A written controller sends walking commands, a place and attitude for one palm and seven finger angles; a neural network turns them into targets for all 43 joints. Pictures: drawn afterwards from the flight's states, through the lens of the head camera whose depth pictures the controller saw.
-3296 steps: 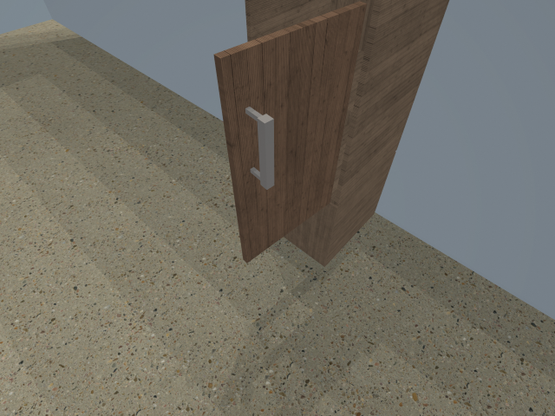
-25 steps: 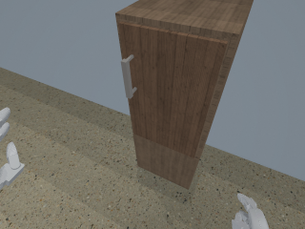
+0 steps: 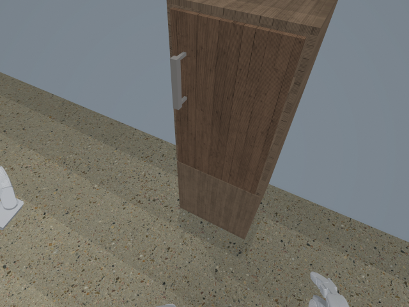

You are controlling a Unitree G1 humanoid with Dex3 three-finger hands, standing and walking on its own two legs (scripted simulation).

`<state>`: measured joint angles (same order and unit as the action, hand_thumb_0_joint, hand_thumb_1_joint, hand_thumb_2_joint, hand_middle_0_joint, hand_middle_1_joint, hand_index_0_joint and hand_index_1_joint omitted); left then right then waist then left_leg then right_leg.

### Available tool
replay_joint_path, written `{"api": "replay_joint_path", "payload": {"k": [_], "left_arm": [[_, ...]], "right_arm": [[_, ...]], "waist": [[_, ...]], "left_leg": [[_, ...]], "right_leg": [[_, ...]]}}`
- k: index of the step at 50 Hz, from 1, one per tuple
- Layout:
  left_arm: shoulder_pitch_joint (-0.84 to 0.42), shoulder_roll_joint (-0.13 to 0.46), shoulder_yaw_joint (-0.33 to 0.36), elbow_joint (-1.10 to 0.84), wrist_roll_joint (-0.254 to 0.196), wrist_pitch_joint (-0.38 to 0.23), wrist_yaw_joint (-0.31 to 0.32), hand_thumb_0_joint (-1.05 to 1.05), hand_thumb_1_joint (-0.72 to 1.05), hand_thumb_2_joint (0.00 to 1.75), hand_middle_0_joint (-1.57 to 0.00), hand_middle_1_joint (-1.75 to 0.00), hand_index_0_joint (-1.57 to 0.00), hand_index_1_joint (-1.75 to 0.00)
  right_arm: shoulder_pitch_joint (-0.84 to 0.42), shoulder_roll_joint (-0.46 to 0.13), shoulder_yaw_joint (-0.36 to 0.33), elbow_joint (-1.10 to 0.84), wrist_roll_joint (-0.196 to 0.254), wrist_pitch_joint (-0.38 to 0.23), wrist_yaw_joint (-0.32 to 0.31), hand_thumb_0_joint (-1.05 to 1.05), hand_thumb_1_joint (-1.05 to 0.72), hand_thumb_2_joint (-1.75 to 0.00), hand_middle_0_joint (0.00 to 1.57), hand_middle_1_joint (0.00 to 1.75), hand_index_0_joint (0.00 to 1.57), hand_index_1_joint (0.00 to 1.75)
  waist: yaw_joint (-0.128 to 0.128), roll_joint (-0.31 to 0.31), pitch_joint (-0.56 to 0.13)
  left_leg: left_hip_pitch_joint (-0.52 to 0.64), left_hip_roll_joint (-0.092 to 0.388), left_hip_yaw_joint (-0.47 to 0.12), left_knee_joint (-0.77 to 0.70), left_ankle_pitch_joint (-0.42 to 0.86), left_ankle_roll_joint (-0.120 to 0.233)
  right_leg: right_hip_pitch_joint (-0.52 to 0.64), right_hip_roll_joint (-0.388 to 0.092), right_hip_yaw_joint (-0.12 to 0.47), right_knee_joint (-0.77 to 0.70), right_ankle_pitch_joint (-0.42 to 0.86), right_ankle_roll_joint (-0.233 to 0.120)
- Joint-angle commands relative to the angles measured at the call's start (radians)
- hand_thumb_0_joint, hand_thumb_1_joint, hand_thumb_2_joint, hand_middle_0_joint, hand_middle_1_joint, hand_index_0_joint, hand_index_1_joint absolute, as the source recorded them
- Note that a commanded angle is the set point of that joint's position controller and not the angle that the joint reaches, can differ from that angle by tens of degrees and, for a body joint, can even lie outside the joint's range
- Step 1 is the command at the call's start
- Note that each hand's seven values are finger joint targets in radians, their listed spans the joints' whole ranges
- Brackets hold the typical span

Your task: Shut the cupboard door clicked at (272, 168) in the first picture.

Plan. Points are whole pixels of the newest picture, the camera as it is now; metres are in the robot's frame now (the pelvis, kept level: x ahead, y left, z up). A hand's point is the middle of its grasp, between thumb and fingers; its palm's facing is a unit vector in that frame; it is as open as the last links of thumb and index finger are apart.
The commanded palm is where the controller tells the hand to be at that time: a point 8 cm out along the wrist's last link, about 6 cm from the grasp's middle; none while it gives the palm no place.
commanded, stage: step back with the hand held close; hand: left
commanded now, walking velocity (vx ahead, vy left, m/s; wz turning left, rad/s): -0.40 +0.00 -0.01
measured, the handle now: (180, 81) +0.70 +0.11 +0.09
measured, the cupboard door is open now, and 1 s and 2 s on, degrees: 0 0 0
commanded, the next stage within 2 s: stop stepping back and stand still in 0.50 s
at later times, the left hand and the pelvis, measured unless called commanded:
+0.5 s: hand out of the picture +0.08 +0.28 +0.19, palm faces +0.60 -0.70 -0.38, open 7.4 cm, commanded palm +0.02 +0.31 +0.20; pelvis -0.08 -0.01 +0.00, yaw +7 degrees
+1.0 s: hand out of the picture +0.04 +0.26 +0.19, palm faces +0.42 -0.82 -0.39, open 7.4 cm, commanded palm -0.02 +0.30 +0.20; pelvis -0.17 +0.01 +0.01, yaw -2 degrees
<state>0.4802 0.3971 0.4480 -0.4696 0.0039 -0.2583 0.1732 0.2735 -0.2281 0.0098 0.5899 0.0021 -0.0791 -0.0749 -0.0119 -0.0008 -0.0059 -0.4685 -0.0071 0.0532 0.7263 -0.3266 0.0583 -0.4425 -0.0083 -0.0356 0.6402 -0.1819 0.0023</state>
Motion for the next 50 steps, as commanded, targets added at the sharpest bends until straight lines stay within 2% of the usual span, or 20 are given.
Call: {"api": "replay_joint_path", "payload": {"k": [1,9,13,16,19,20,22,25,27,29,31,32,36,37,39,40,41,42,46,50], "left_arm": [[-0.033,0.210,0.126,-0.201,-0.018,-0.070,0.025,0.00,0.90,0.90,-0.20,-0.30,-0.20,-0.30],[-0.005,0.244,0.195,-0.247,-0.010,-0.085,0.020,0.00,0.90,0.90,-0.20,-0.30,-0.20,-0.30],[0.016,0.220,0.200,-0.235,-0.017,-0.086,-0.001,0.00,0.90,0.90,-0.20,-0.30,-0.20,-0.30],[-0.042,0.202,0.166,-0.257,-0.022,-0.077,-0.005,0.00,0.90,0.90,-0.20,-0.30,-0.20,-0.30],[-0.130,0.243,0.130,-0.254,-0.024,-0.045,0.022,0.00,0.90,0.90,-0.20,-0.30,-0.20,-0.30],[-0.149,0.234,0.096,-0.245,-0.022,-0.032,0.023,0.00,0.90,0.90,-0.20,-0.30,-0.20,-0.30],[-0.159,0.236,0.105,-0.253,-0.016,-0.030,0.017,0.00,0.90,0.90,-0.20,-0.30,-0.20,-0.30],[-0.146,0.216,0.091,-0.244,-0.019,-0.040,0.010,0.00,0.90,0.90,-0.20,-0.30,-0.20,-0.30],[-0.175,0.216,0.144,-0.298,-0.007,-0.072,0.023,0.00,0.90,0.90,-0.20,-0.30,-0.20,-0.30],[-0.059,0.207,0.150,-0.241,-0.044,-0.058,0.013,0.00,0.90,0.90,-0.20,-0.30,-0.20,-0.30],[0.023,0.142,0.106,-0.252,-0.063,-0.035,-0.001,0.00,0.90,0.90,-0.20,-0.30,-0.20,-0.30],[0.012,0.127,0.076,-0.286,-0.063,-0.031,-0.007,0.00,0.90,0.90,-0.20,-0.30,-0.20,-0.30],[-0.052,0.152,0.055,-0.265,-0.048,-0.009,-0.001,0.00,0.90,0.90,-0.20,-0.30,-0.20,-0.30],[-0.063,0.178,0.067,-0.253,-0.040,0.002,0.003,0.00,0.90,0.90,-0.20,-0.30,-0.20,-0.30],[-0.073,0.235,0.120,-0.221,-0.044,0.010,0.014,0.00,0.90,0.90,-0.20,-0.30,-0.20,-0.30],[-0.106,0.258,0.138,-0.215,-0.055,-0.003,0.021,0.00,0.90,0.90,-0.20,-0.30,-0.20,-0.30],[-0.075,0.223,0.095,-0.196,-0.057,0.015,0.022,0.00,0.90,0.90,-0.20,-0.30,-0.20,-0.30],[-0.044,0.223,0.101,-0.197,-0.057,0.025,0.026,0.00,0.90,0.90,-0.20,-0.30,-0.20,-0.30],[0.004,0.218,0.103,-0.198,-0.053,0.020,0.025,0.00,0.90,0.90,-0.20,-0.30,-0.20,-0.30],[-0.030,0.207,0.090,-0.193,-0.034,0.010,0.020,0.00,0.90,0.90,-0.20,-0.30,-0.20,-0.30]], "right_arm": [[-0.105,-0.131,-0.059,-0.156,-0.003,-0.051,-0.004,0.00,-0.90,-0.90,0.20,0.30,0.20,0.30],[-0.132,-0.145,-0.077,-0.169,0.004,-0.071,-0.012,0.00,-0.90,-0.90,0.20,0.30,0.20,0.30],[-0.133,-0.145,-0.085,-0.164,0.006,-0.089,-0.009,0.00,-0.90,-0.90,0.20,0.30,0.20,0.30],[-0.119,-0.128,-0.085,-0.153,0.002,-0.090,-0.003,0.00,-0.90,-0.90,0.20,0.30,0.20,0.30],[-0.105,-0.088,-0.089,-0.087,-0.013,-0.058,0.025,0.00,-0.90,-0.90,0.20,0.30,0.20,0.30],[-0.123,-0.070,-0.080,-0.078,-0.013,-0.036,0.033,0.00,-0.90,-0.90,0.20,0.30,0.20,0.30],[-0.122,-0.060,-0.065,-0.099,-0.018,-0.027,0.026,0.00,-0.90,-0.90,0.20,0.30,0.20,0.30],[-0.104,-0.095,-0.062,-0.081,-0.013,-0.025,0.002,0.00,-0.90,-0.90,0.20,0.30,0.20,0.30],[-0.131,-0.134,-0.082,-0.115,-0.021,-0.058,-0.015,0.00,-0.90,-0.90,0.20,0.30,0.20,0.30],[-0.125,-0.099,-0.114,-0.108,-0.008,-0.092,0.001,0.00,-0.90,-0.90,0.20,0.30,0.20,0.30],[-0.115,-0.099,-0.104,-0.102,-0.011,-0.096,0.023,0.00,-0.90,-0.90,0.20,0.30,0.20,0.30],[-0.116,-0.102,-0.092,-0.107,-0.002,-0.099,0.031,0.00,-0.90,-0.90,0.20,0.30,0.20,0.30],[-0.109,-0.102,-0.053,-0.116,0.001,-0.112,0.026,0.00,-0.90,-0.90,0.20,0.30,0.20,0.30],[-0.106,-0.103,-0.049,-0.121,0.000,-0.105,0.023,0.00,-0.90,-0.90,0.20,0.30,0.20,0.30],[-0.100,-0.097,-0.051,-0.123,-0.009,-0.084,0.017,0.00,-0.90,-0.90,0.20,0.30,0.20,0.30],[-0.099,-0.083,-0.043,-0.111,-0.015,-0.078,0.014,0.00,-0.90,-0.90,0.20,0.30,0.20,0.30],[-0.101,-0.077,-0.048,-0.113,0.001,-0.078,0.008,0.00,-0.90,-0.90,0.20,0.30,0.20,0.30],[-0.115,-0.078,-0.044,-0.117,0.006,-0.073,0.005,0.00,-0.90,-0.90,0.20,0.30,0.20,0.30],[-0.134,-0.086,-0.036,-0.106,0.002,-0.058,-0.008,0.00,-0.90,-0.90,0.20,0.30,0.20,0.30],[-0.137,-0.112,-0.040,-0.112,-0.009,-0.057,-0.027,0.00,-0.90,-0.90,0.20,0.30,0.20,0.30]], "waist": [[0.001,0.009,-0.059],[0.013,0.179,-0.130],[0.011,0.148,-0.108],[0.002,0.048,-0.059],[-0.009,-0.245,-0.065],[-0.012,-0.293,-0.082],[-0.006,-0.269,-0.054],[-0.025,0.003,-0.013],[-0.005,0.408,-0.058],[-0.001,0.244,-0.168],[0.011,0.150,-0.134],[0.013,0.173,-0.133],[0.001,0.201,-0.087],[-0.003,0.155,-0.072],[-0.013,0.044,-0.070],[-0.019,0.012,-0.104],[-0.006,-0.136,-0.132],[-0.005,-0.148,-0.129],[-0.018,-0.006,-0.043],[-0.022,0.201,0.100]], "left_leg": [[-0.215,0.082,-0.160,-0.245,-0.287,0.001],[-0.438,0.236,-0.280,-0.441,-0.418,0.069],[-0.426,0.242,-0.195,-0.368,-0.459,0.058],[-0.319,0.139,-0.085,-0.183,-0.457,0.001],[0.115,0.005,-0.009,0.324,-0.181,-0.091],[0.163,0.006,-0.034,0.466,-0.155,-0.091],[0.192,0.023,-0.057,0.308,-0.178,-0.076],[0.193,0.027,-0.018,-0.266,-0.117,-0.051],[-0.152,0.399,-0.327,-0.502,-0.117,0.105],[-0.077,0.413,-0.280,-0.461,-0.071,0.099],[0.067,0.367,-0.163,-0.368,0.187,0.080],[0.115,0.344,-0.126,-0.366,0.192,0.056],[0.100,0.274,-0.107,-0.404,-0.193,-0.016],[0.064,0.226,-0.064,-0.377,-0.256,-0.043],[0.115,0.120,0.002,-0.186,-0.155,-0.082],[0.189,0.108,0.008,-0.121,-0.034,-0.084],[0.180,0.062,-0.009,-0.066,0.016,-0.077],[0.170,0.059,-0.018,-0.060,0.047,-0.069],[0.221,0.056,-0.051,-0.189,0.011,-0.057],[0.078,0.136,-0.230,-0.477,-0.381,-0.047]], "right_leg": [[0.199,-0.084,0.219,-0.145,-0.202,-0.044],[0.462,0.062,0.094,0.204,0.031,0.008],[0.417,0.059,0.157,0.199,0.002,-0.009],[0.170,-0.041,0.325,0.001,-0.219,-0.060],[-0.305,-0.320,0.626,-0.473,-0.559,-0.179],[-0.324,-0.335,0.568,-0.512,-0.549,-0.182],[-0.264,-0.242,0.404,-0.434,-0.304,-0.131],[-0.149,-0.115,0.279,-0.208,-0.140,-0.044],[0.110,0.093,0.076,0.317,-0.168,0.045],[0.079,0.101,0.107,0.539,-0.283,0.030],[-0.005,0.061,0.066,0.418,-0.298,0.028],[0.007,0.053,0.025,0.307,-0.300,0.033],[0.212,0.055,-0.037,-0.133,-0.196,0.017],[0.248,0.034,-0.006,-0.207,-0.209,-0.013],[0.141,-0.117,0.206,-0.324,-0.248,-0.117],[0.098,-0.183,0.244,-0.343,-0.147,-0.136],[0.130,-0.177,0.299,-0.334,-0.095,-0.126],[0.145,-0.184,0.292,-0.328,-0.062,-0.125],[0.057,-0.110,0.185,-0.325,-0.272,-0.081],[0.035,0.029,0.054,-0.196,-0.456,-0.051]]}}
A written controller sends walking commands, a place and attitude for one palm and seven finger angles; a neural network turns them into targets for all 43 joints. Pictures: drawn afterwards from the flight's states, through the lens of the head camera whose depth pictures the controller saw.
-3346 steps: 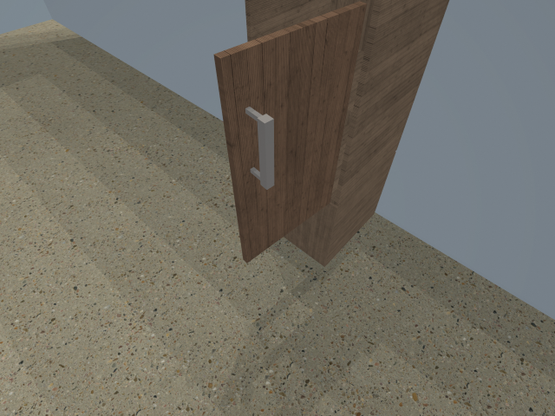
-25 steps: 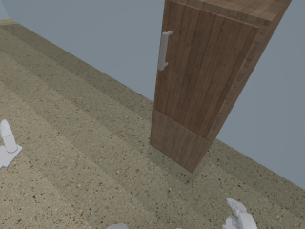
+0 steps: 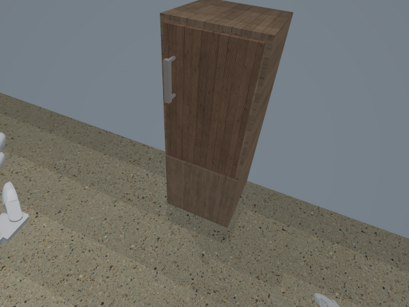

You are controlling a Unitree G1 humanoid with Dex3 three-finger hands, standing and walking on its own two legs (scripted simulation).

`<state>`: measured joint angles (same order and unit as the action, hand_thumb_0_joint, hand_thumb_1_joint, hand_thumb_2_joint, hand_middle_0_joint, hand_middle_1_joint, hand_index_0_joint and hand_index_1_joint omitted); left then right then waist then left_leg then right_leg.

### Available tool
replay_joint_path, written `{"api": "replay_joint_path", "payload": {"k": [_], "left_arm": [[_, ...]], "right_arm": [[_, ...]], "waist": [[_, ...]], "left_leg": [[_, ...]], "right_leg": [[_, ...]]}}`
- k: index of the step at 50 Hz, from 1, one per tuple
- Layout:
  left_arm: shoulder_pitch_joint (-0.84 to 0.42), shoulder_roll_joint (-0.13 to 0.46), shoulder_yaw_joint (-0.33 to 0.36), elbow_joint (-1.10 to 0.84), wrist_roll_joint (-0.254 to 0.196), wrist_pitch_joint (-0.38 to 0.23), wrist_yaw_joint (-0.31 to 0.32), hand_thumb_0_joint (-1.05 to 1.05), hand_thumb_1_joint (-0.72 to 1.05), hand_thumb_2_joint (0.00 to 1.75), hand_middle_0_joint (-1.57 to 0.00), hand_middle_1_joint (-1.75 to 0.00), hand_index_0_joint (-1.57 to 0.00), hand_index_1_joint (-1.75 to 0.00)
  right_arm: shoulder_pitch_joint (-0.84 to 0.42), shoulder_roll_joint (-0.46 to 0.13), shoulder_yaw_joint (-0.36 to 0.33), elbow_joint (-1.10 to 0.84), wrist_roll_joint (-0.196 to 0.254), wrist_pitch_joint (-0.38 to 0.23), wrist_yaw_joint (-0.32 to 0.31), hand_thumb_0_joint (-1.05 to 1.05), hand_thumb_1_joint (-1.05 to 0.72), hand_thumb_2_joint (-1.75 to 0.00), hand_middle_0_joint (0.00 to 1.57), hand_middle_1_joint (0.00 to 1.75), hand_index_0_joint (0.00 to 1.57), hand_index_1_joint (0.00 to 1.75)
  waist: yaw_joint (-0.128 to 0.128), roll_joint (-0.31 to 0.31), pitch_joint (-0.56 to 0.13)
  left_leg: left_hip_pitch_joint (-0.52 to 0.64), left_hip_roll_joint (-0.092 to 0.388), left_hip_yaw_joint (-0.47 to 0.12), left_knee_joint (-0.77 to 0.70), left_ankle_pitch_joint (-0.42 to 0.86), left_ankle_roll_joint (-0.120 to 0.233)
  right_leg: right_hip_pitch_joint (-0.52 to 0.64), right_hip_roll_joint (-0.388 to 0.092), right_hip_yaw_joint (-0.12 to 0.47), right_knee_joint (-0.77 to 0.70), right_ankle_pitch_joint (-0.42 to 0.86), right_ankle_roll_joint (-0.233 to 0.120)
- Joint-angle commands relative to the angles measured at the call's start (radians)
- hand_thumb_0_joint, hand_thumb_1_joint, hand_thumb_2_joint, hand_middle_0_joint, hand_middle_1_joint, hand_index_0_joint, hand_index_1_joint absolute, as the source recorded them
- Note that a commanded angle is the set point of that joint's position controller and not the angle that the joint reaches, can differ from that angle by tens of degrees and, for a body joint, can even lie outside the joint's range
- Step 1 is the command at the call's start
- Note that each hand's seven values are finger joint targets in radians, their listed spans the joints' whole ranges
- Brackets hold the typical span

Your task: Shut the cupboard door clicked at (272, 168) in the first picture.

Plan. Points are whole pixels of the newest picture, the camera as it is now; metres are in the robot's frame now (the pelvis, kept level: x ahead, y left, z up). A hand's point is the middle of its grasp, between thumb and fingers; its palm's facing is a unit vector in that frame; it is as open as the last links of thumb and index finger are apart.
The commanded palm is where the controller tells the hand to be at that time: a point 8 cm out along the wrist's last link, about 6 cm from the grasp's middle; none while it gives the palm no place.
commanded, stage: stop stepping back and stand still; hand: left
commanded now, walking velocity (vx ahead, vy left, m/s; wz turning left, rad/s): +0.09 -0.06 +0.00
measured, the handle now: (170, 79) +0.87 +0.13 +0.07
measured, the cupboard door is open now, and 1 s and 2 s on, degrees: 0 0 0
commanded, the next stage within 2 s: let the arm hang, fingers relaxed in 0.32 s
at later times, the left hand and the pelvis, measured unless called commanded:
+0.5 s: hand (25, 251) +0.20 +0.30 +0.08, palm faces +0.36 -0.83 -0.43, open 7.4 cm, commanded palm none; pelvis -0.02 +0.03 +0.00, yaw +1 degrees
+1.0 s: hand out of the picture -0.06 +0.23 -0.16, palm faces +0.02 -0.97 -0.23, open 7.2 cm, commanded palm none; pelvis -0.02 +0.03 +0.01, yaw +1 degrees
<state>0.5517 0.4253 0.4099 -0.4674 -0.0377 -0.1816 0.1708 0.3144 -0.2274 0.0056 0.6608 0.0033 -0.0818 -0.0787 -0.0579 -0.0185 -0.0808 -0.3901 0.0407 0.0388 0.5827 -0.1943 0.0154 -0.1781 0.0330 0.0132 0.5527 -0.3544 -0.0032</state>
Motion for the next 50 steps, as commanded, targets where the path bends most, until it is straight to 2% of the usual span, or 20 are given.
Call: {"api": "replay_joint_path", "payload": {"k": [1,3,7,9,10,11,13,16,20,21,22,23,25,27,30,31,33,37,41,50], "left_arm": [[-0.095,0.175,0.131,-0.194,0.010,-0.066,0.025,0.00,0.90,0.90,-0.20,-0.30,-0.20,-0.30],[-0.076,0.182,0.140,-0.188,0.005,-0.067,0.021,0.00,0.90,0.90,-0.20,-0.30,-0.20,-0.30],[-0.008,0.175,0.134,-0.228,0.000,-0.062,0.015,0.00,0.90,0.90,-0.20,-0.30,-0.20,-0.30],[0.004,0.209,0.167,-0.228,-0.005,-0.054,0.017,0.00,0.90,0.90,-0.20,-0.30,-0.20,-0.30],[0.020,0.191,0.149,-0.207,-0.009,-0.047,0.018,0.00,0.90,0.90,-0.20,-0.30,-0.20,-0.30],[-0.013,0.174,0.131,-0.203,-0.006,-0.043,0.025,0.00,0.90,0.90,-0.20,-0.30,-0.20,-0.30],[-0.106,0.181,0.124,-0.165,0.003,-0.059,0.038,0.00,0.90,0.90,-0.20,-0.30,-0.20,-0.30],[-0.179,0.166,0.090,-0.120,0.019,-0.060,0.041,0.00,0.90,0.90,-0.20,-0.30,-0.20,-0.30],[-0.168,0.174,0.101,-0.180,0.008,-0.077,0.027,0.00,0.90,0.90,-0.20,-0.30,-0.20,-0.30],[-0.120,-0.105,-0.312,0.562,0.096,0.119,-0.138,0.00,0.90,0.90,-0.20,-0.30,-0.20,-0.30],[-0.116,-0.130,-0.300,0.586,0.065,0.200,-0.154,0.00,0.90,0.90,-0.20,-0.30,-0.20,-0.30],[-0.139,-0.169,-0.323,0.613,0.058,0.215,-0.155,0.00,0.90,0.90,-0.20,-0.30,-0.20,-0.30],[-0.191,-0.147,-0.334,0.713,0.059,0.207,-0.162,0.00,0.90,0.90,-0.20,-0.30,-0.20,-0.30],[-0.189,-0.100,-0.334,0.852,0.058,0.196,-0.164,0.00,0.90,0.90,-0.20,-0.30,-0.20,-0.30],[-0.269,-0.036,-0.351,1.059,0.062,0.173,-0.164,0.00,0.90,0.90,-0.20,-0.30,-0.20,-0.30],[-0.301,-0.041,-0.361,1.113,0.059,0.174,-0.161,0.00,0.90,0.90,-0.20,-0.30,-0.20,-0.30],[-0.312,-0.073,-0.375,1.217,0.053,0.170,-0.156,0.00,0.90,0.90,-0.20,-0.30,-0.20,-0.30],[-0.230,-0.126,-0.363,1.365,0.052,0.171,-0.147,0.00,0.90,0.90,-0.20,-0.30,-0.20,-0.30],[-0.225,-0.130,-0.376,1.463,0.049,0.171,-0.148,0.00,0.90,0.90,-0.20,-0.30,-0.20,-0.30],[-0.191,-0.131,-0.387,1.576,0.049,0.173,-0.143,0.00,0.90,0.90,-0.20,-0.30,-0.20,-0.30]], "right_arm": [[-0.170,-0.116,-0.037,-0.186,-0.009,-0.058,-0.027,0.00,-0.90,-0.90,0.20,0.30,0.20,0.30],[-0.157,-0.110,-0.044,-0.185,-0.016,-0.068,-0.027,0.00,-0.90,-0.90,0.20,0.30,0.20,0.30],[-0.144,-0.097,-0.049,-0.179,-0.018,-0.074,-0.009,0.00,-0.90,-0.90,0.20,0.30,0.20,0.30],[-0.146,-0.095,-0.061,-0.179,-0.023,-0.063,-0.001,0.00,-0.90,-0.90,0.20,0.30,0.20,0.30],[-0.132,-0.091,-0.060,-0.164,-0.024,-0.053,-0.001,0.00,-0.90,-0.90,0.20,0.30,0.20,0.30],[-0.124,-0.095,-0.059,-0.153,-0.020,-0.043,0.004,0.00,-0.90,-0.90,0.20,0.30,0.20,0.30],[-0.132,-0.089,-0.043,-0.148,-0.021,-0.049,0.004,0.00,-0.90,-0.90,0.20,0.30,0.20,0.30],[-0.149,-0.089,-0.040,-0.134,-0.019,-0.058,-0.017,0.00,-0.90,-0.90,0.20,0.30,0.20,0.30],[-0.167,-0.110,-0.046,-0.156,0.001,-0.079,-0.024,0.00,-0.90,-0.90,0.20,0.30,0.20,0.30],[-0.156,-0.255,-0.077,0.045,-0.023,-0.087,0.081,0.00,-0.90,-0.90,0.20,0.30,0.20,0.30],[-0.129,-0.196,-0.067,0.025,-0.008,-0.014,0.078,0.00,-0.90,-0.90,0.20,0.30,0.20,0.30],[-0.133,-0.175,-0.055,0.021,-0.020,0.003,0.072,0.00,-0.90,-0.90,0.20,0.30,0.20,0.30],[-0.133,-0.173,-0.044,0.016,-0.040,0.022,0.065,0.00,-0.90,-0.90,0.20,0.30,0.20,0.30],[-0.179,-0.164,-0.031,0.021,-0.031,0.041,0.066,0.00,-0.90,-0.90,0.20,0.30,0.20,0.30],[-0.160,-0.115,-0.023,0.091,-0.033,0.070,0.077,0.00,-0.90,-0.90,0.20,0.30,0.20,0.30],[-0.145,-0.103,-0.020,0.120,-0.035,0.080,0.076,0.00,-0.90,-0.90,0.20,0.30,0.20,0.30],[-0.117,-0.087,-0.016,0.185,-0.034,0.079,0.073,0.00,-0.90,-0.90,0.20,0.30,0.20,0.30],[-0.098,-0.069,-0.022,0.266,-0.032,0.071,0.057,0.00,-0.90,-0.90,0.20,0.30,0.20,0.30],[-0.049,-0.067,-0.027,0.332,-0.024,0.076,0.050,0.00,-0.90,-0.90,0.20,0.30,0.20,0.30],[0.012,-0.066,-0.031,0.418,-0.019,0.083,0.046,0.00,-0.90,-0.90,0.20,0.30,0.20,0.30]], "waist": [[0.030,0.291,0.166],[0.046,0.275,0.113],[0.041,0.181,-0.011],[0.044,-0.018,-0.036],[0.048,-0.136,0.010],[0.047,-0.172,0.055],[0.034,-0.099,0.098],[0.034,-0.040,0.110],[0.049,0.115,0.054],[0.006,0.191,0.110],[0.037,0.196,0.075],[0.043,0.144,0.049],[0.055,0.002,0.045],[0.091,-0.080,0.015],[0.039,-0.178,0.047],[0.027,-0.158,0.072],[0.018,-0.006,0.057],[0.055,0.216,0.016],[0.052,0.095,0.052],[0.048,0.017,0.149]], "left_leg": [[-0.067,0.125,-0.266,-0.448,-0.616,0.000],[-0.142,0.154,-0.270,-0.507,-0.609,-0.007],[-0.039,0.059,-0.091,-0.310,-0.403,-0.024],[0.025,-0.014,-0.014,-0.024,-0.267,-0.034],[0.004,-0.031,-0.010,0.171,-0.178,-0.037],[-0.076,-0.028,-0.024,0.295,-0.139,-0.038],[-0.086,0.016,-0.054,0.250,-0.195,-0.026],[0.112,-0.011,0.023,0.010,-0.131,-0.005],[0.200,0.103,-0.139,-0.183,-0.075,0.040],[0.088,0.136,-0.187,-0.065,0.312,0.047],[0.062,0.167,-0.179,-0.126,0.470,0.066],[0.043,0.209,-0.214,-0.162,0.408,0.089],[0.045,0.220,-0.263,-0.177,0.332,0.124],[0.007,0.142,-0.178,-0.128,0.206,0.077],[0.112,-0.006,-0.063,-0.054,-0.017,0.000],[0.155,-0.014,-0.054,-0.053,-0.018,-0.004],[0.218,0.016,-0.075,-0.115,0.070,-0.003],[0.180,0.060,-0.103,-0.211,0.080,0.011],[0.196,0.070,-0.111,-0.237,0.057,0.013],[0.195,0.070,-0.109,-0.292,-0.063,0.018]], "right_leg": [[-0.137,0.039,-0.057,-0.006,-0.195,-0.028],[0.018,0.061,-0.089,0.068,-0.107,-0.015],[0.081,-0.004,-0.043,-0.131,-0.080,-0.053],[-0.065,-0.141,0.179,-0.264,-0.290,-0.127],[-0.166,-0.255,0.349,-0.352,-0.383,-0.191],[-0.177,-0.318,0.415,-0.378,-0.378,-0.233],[-0.198,-0.304,0.322,-0.334,-0.292,-0.201],[-0.253,-0.207,0.181,-0.259,-0.257,-0.131],[-0.186,-0.071,0.077,-0.071,0.037,-0.033],[-0.246,-0.085,-0.040,0.143,0.201,0.005],[-0.175,-0.070,-0.037,0.172,0.047,0.015],[-0.184,-0.052,-0.036,0.232,-0.097,0.016],[-0.159,-0.063,-0.010,0.205,-0.110,0.004],[-0.017,-0.082,0.014,0.001,0.099,-0.011],[-0.155,-0.192,0.174,-0.209,0.066,-0.075],[-0.197,-0.197,0.170,-0.234,0.049,-0.085],[-0.178,-0.155,0.129,-0.208,0.088,-0.066],[-0.005,-0.112,0.056,-0.183,0.199,-0.043],[-0.002,-0.119,0.051,-0.225,0.184,-0.044],[-0.049,-0.120,0.053,-0.259,0.091,-0.044]]}}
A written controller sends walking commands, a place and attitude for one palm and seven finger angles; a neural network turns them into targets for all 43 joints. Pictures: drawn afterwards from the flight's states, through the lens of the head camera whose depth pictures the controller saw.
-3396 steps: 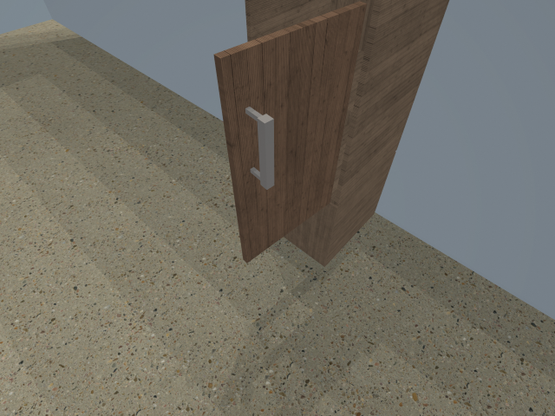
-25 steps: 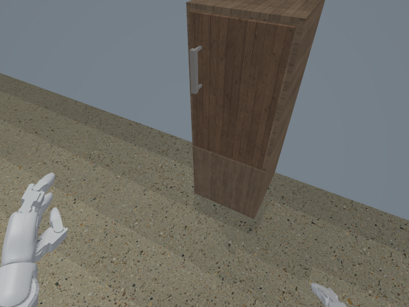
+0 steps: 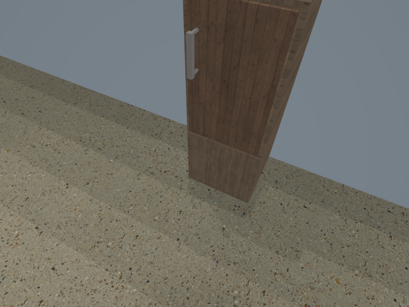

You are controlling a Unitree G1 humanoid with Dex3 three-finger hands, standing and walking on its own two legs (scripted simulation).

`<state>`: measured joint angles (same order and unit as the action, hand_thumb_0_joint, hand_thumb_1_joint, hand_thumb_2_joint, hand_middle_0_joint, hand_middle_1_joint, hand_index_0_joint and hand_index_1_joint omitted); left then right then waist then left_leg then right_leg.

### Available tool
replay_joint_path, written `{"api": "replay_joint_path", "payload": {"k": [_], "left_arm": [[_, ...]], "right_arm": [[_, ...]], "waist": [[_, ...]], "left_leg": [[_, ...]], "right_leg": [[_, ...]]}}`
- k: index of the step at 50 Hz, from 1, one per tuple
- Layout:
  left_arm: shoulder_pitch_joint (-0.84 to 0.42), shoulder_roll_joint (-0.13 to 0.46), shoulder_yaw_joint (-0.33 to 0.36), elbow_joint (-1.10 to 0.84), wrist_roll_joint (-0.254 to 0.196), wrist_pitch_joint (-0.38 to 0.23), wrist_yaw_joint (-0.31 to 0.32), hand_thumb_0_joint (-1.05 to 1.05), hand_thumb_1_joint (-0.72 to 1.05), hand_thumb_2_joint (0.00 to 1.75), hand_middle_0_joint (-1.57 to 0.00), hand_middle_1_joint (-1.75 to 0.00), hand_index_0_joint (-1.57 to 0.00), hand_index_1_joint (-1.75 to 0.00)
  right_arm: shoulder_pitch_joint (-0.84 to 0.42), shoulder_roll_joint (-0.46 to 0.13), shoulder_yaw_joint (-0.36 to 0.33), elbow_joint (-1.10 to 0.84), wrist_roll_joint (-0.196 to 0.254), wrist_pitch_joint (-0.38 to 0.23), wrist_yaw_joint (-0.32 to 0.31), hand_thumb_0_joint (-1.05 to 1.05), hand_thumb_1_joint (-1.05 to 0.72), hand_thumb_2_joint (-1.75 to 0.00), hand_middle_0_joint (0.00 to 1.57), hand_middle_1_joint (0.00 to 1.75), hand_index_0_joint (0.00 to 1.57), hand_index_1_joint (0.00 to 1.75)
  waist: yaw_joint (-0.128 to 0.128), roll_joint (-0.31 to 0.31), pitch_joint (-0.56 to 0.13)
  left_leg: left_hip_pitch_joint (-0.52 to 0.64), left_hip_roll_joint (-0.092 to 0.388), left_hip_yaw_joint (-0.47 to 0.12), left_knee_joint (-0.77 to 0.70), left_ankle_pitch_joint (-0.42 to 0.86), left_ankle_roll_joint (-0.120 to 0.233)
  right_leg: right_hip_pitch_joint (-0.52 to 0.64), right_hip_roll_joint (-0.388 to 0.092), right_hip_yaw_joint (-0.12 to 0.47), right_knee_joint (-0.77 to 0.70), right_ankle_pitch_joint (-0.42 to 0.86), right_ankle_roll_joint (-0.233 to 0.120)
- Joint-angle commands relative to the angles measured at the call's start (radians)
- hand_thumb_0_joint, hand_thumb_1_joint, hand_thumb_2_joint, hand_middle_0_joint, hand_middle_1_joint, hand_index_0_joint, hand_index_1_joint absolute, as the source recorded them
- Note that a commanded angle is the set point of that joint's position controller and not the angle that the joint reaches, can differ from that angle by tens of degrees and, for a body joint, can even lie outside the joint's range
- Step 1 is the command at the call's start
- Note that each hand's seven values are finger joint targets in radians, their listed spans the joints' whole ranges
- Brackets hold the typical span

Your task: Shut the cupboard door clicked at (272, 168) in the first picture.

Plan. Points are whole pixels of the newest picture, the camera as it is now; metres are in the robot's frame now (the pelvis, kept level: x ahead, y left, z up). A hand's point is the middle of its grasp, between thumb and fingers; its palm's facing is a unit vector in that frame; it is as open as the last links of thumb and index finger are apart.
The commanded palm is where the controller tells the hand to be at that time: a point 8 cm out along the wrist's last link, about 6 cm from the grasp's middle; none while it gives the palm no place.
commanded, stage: let the arm hang, fingers relaxed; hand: left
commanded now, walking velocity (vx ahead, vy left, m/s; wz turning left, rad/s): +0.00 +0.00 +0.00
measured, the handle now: (193, 54) +0.89 +0.09 +0.06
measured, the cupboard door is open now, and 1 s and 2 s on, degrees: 0 0 0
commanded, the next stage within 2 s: look to check the result in 0.52 s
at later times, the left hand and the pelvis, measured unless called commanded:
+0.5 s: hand out of the picture -0.01 +0.16 -0.18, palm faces +0.01 -0.99 -0.16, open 7.4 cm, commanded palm none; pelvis +0.00 +0.00 +0.00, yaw +0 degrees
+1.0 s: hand out of the picture -0.01 +0.17 -0.18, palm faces +0.00 -0.98 -0.19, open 7.4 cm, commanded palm none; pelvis +0.01 -0.01 +0.00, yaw -1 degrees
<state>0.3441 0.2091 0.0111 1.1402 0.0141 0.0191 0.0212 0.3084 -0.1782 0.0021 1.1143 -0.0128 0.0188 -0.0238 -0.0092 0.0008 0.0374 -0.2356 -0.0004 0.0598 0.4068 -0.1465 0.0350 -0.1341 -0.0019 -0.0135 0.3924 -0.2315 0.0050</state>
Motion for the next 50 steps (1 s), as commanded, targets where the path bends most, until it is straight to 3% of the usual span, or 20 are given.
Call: {"api": "replay_joint_path", "payload": {"k": [1,8,15,27,31,42,50], "left_arm": [[0.020,0.081,0.010,-0.026,-0.003,-0.026,0.007,0.00,0.90,0.90,-0.20,-0.30,-0.20,-0.30],[0.037,0.068,0.011,-0.010,0.001,-0.025,0.010,0.00,0.90,0.90,-0.20,-0.30,-0.20,-0.30],[0.040,0.047,0.012,-0.012,0.002,-0.027,0.014,0.00,0.90,0.90,-0.20,-0.30,-0.20,-0.30],[0.042,0.031,0.011,-0.014,0.001,-0.032,0.015,0.00,0.90,0.90,-0.20,-0.30,-0.20,-0.30],[0.037,0.037,0.013,-0.015,0.000,-0.035,0.016,0.00,0.90,0.90,-0.20,-0.30,-0.20,-0.30],[0.032,0.045,0.012,-0.008,-0.001,-0.032,0.014,0.00,0.90,0.90,-0.20,-0.30,-0.20,-0.30],[0.016,0.060,0.013,-0.011,-0.001,-0.037,0.015,0.00,0.90,0.90,-0.20,-0.30,-0.20,-0.30]], "right_arm": [[0.021,-0.117,-0.028,-0.031,-0.004,-0.017,-0.009,0.00,-0.90,-0.90,0.20,0.30,0.20,0.30],[0.033,-0.102,-0.031,-0.016,-0.004,-0.016,-0.008,0.00,-0.90,-0.90,0.20,0.30,0.20,0.30],[0.039,-0.081,-0.030,-0.015,-0.005,-0.020,-0.010,0.00,-0.90,-0.90,0.20,0.30,0.20,0.30],[0.042,-0.068,-0.028,-0.019,-0.004,-0.019,-0.010,0.00,-0.90,-0.90,0.20,0.30,0.20,0.30],[0.046,-0.070,-0.028,-0.018,-0.003,-0.022,-0.011,0.00,-0.90,-0.90,0.20,0.30,0.20,0.30],[0.040,-0.080,-0.028,-0.012,-0.003,-0.018,-0.011,0.00,-0.90,-0.90,0.20,0.30,0.20,0.30],[0.019,-0.094,-0.029,-0.012,-0.001,-0.022,-0.012,0.00,-0.90,-0.90,0.20,0.30,0.20,0.30]], "waist": [[0.001,0.002,0.040],[0.003,-0.008,0.063],[0.000,0.022,0.065],[-0.002,0.003,0.069],[-0.003,-0.001,0.044],[-0.004,0.014,0.063],[-0.003,-0.010,0.047]], "left_leg": [[0.034,0.110,-0.132,-0.123,-0.132,-0.001],[0.018,0.109,-0.136,-0.137,-0.173,0.002],[0.019,0.110,-0.130,-0.140,-0.151,-0.001],[0.041,0.100,-0.114,-0.120,-0.110,-0.005],[0.056,0.102,-0.113,-0.112,-0.077,-0.003],[0.051,0.105,-0.116,-0.121,-0.109,-0.006],[0.078,0.108,-0.107,-0.099,-0.029,-0.005]], "right_leg": [[-0.098,-0.083,0.082,-0.099,-0.044,-0.052],[-0.120,-0.079,0.082,-0.088,-0.063,-0.048],[-0.123,-0.079,0.079,-0.079,-0.028,-0.044],[-0.134,-0.083,0.085,-0.095,-0.022,-0.043],[-0.115,-0.085,0.086,-0.093,-0.002,-0.045],[-0.121,-0.080,0.089,-0.095,-0.024,-0.048],[-0.105,-0.088,0.090,-0.102,0.018,-0.049]]}}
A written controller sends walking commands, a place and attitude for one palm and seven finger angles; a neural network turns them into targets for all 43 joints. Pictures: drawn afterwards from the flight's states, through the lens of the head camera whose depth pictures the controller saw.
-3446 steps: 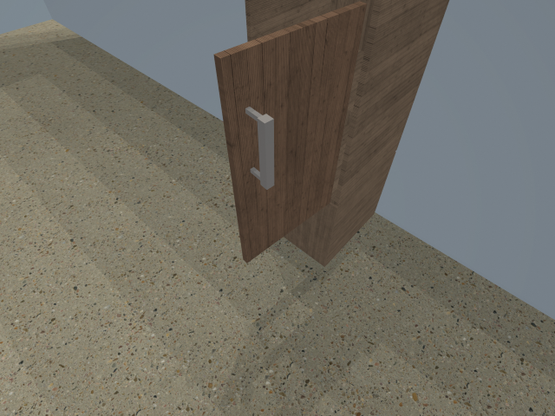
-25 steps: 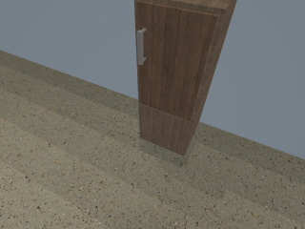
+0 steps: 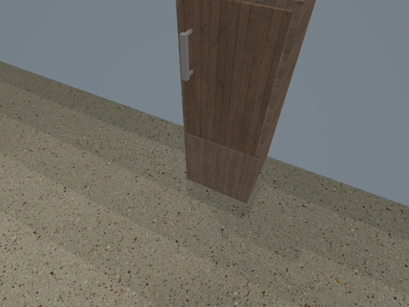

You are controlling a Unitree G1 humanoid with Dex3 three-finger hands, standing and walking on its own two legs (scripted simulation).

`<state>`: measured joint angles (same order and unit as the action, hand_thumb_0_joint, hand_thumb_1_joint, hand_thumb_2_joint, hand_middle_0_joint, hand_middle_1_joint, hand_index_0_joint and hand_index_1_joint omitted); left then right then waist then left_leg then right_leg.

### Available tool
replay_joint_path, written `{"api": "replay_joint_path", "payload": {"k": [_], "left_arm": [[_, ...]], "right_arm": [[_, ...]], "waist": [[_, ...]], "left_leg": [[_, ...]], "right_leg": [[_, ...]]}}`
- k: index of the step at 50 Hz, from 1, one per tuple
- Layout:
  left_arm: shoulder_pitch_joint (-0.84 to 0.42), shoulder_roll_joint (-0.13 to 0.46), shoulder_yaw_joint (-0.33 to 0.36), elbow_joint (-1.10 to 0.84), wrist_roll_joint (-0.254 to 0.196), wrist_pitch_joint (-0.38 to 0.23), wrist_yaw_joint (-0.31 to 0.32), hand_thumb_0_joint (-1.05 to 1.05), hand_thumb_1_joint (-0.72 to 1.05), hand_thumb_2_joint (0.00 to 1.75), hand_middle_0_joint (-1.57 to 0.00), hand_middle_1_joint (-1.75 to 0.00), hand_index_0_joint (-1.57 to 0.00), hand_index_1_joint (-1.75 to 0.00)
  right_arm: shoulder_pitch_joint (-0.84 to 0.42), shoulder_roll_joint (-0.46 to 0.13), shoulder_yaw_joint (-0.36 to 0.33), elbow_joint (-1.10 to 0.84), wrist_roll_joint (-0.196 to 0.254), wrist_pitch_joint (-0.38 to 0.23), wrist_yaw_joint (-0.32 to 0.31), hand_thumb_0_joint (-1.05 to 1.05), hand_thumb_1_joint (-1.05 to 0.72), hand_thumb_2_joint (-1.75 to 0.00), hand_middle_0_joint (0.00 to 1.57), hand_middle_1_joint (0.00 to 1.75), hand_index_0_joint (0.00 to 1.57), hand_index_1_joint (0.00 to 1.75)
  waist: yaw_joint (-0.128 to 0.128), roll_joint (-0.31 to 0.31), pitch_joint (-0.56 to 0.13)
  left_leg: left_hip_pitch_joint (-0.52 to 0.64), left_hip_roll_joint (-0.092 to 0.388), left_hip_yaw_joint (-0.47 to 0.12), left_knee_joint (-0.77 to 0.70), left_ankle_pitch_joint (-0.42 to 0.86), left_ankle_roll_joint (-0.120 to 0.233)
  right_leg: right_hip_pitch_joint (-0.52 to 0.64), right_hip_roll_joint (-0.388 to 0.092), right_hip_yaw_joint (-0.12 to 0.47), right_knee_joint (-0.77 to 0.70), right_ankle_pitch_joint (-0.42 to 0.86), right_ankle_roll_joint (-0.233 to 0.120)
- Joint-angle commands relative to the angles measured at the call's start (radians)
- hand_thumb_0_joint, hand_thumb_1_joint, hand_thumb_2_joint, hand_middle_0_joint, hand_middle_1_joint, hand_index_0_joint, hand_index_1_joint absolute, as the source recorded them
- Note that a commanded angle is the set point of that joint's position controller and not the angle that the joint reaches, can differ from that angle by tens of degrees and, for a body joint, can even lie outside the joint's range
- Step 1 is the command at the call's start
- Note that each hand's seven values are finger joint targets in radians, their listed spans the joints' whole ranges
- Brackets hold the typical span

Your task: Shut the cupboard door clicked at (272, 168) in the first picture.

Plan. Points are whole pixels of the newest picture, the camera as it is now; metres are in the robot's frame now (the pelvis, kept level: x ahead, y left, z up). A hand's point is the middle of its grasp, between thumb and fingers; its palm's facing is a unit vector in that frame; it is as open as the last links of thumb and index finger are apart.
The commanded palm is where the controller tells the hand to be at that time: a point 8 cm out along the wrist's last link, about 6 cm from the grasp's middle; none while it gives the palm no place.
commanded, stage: look to check the result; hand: left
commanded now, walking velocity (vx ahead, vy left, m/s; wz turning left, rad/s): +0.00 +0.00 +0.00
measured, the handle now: (187, 55) +0.88 +0.10 +0.06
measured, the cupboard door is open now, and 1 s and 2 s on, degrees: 0 0 0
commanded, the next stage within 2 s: stand and wait in 0.10 s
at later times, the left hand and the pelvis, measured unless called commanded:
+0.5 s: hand out of the picture +0.02 +0.17 -0.18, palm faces +0.02 -0.98 -0.20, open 7.4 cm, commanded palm none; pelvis +0.02 -0.01 +0.00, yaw +0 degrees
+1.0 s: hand out of the picture +0.01 +0.17 -0.17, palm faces +0.02 -0.98 -0.20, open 7.4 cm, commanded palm none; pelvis +0.03 -0.01 +0.00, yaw +0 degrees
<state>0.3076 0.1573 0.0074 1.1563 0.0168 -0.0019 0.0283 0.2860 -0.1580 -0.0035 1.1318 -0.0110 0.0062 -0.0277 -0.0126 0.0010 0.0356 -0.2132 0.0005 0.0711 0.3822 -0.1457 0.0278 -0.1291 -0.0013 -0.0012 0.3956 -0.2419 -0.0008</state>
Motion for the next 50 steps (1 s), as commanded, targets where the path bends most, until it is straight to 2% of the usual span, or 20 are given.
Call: {"api": "replay_joint_path", "payload": {"k": [1,6,9,15,24,28,50], "left_arm": [[0.050,0.111,0.017,-0.027,-0.004,-0.016,0.007,0.00,0.90,0.90,-0.20,-0.30,-0.20,-0.30],[0.043,0.115,0.018,-0.028,-0.004,-0.017,0.007,0.00,0.90,0.90,-0.20,-0.30,-0.20,-0.30],[0.042,0.126,0.020,-0.034,-0.004,-0.020,0.007,0.00,0.90,0.90,-0.20,-0.30,-0.20,-0.30],[0.026,0.127,0.019,-0.032,-0.004,-0.018,0.007,0.00,0.90,0.90,-0.20,-0.30,-0.20,-0.30],[0.026,0.136,0.021,-0.035,-0.004,-0.022,0.007,0.00,0.90,0.90,-0.20,-0.30,-0.20,-0.30],[0.026,0.132,0.019,-0.030,-0.006,-0.021,0.007,0.00,0.90,0.90,-0.20,-0.30,-0.20,-0.30],[0.036,0.129,0.017,-0.021,-0.007,-0.021,0.008,0.00,0.90,0.90,-0.20,-0.30,-0.20,-0.30]], "right_arm": [[0.043,-0.112,-0.022,-0.029,-0.003,-0.010,-0.008,0.00,-0.90,-0.90,0.20,0.30,0.20,0.30],[0.032,-0.115,-0.021,-0.030,-0.004,-0.011,-0.008,0.00,-0.90,-0.90,0.20,0.30,0.20,0.30],[0.024,-0.127,-0.022,-0.033,-0.001,-0.014,-0.008,0.00,-0.90,-0.90,0.20,0.30,0.20,0.30],[0.012,-0.125,-0.019,-0.028,-0.004,-0.013,-0.008,0.00,-0.90,-0.90,0.20,0.30,0.20,0.30],[0.002,-0.140,-0.019,-0.032,-0.001,-0.016,-0.010,0.00,-0.90,-0.90,0.20,0.30,0.20,0.30],[0.002,-0.133,-0.016,-0.026,-0.003,-0.015,-0.010,0.00,-0.90,-0.90,0.20,0.30,0.20,0.30],[0.005,-0.135,-0.014,-0.019,-0.002,-0.014,-0.013,0.00,-0.90,-0.90,0.20,0.30,0.20,0.30]], "waist": [[0.000,0.001,0.046],[0.001,0.007,0.038],[0.006,-0.015,0.027],[0.003,0.013,0.042],[0.006,-0.011,0.025],[0.006,0.004,0.026],[0.006,-0.005,0.033]], "left_leg": [[0.054,0.107,-0.120,-0.080,-0.030,0.003],[0.062,0.107,-0.119,-0.076,-0.008,0.002],[0.078,0.109,-0.118,-0.066,0.040,0.004],[0.075,0.109,-0.118,-0.073,0.038,-0.001],[0.100,0.113,-0.116,-0.066,0.091,0.002],[0.100,0.111,-0.113,-0.071,0.083,-0.002],[0.108,0.112,-0.110,-0.065,0.097,-0.003]], "right_leg": [[-0.104,-0.088,0.079,-0.104,0.030,-0.043],[-0.091,-0.089,0.080,-0.108,0.047,-0.042],[-0.081,-0.089,0.078,-0.109,0.079,-0.041],[-0.077,-0.093,0.077,-0.114,0.081,-0.040],[-0.055,-0.094,0.077,-0.122,0.128,-0.040],[-0.047,-0.097,0.077,-0.124,0.126,-0.039],[-0.039,-0.097,0.076,-0.128,0.142,-0.041]]}}
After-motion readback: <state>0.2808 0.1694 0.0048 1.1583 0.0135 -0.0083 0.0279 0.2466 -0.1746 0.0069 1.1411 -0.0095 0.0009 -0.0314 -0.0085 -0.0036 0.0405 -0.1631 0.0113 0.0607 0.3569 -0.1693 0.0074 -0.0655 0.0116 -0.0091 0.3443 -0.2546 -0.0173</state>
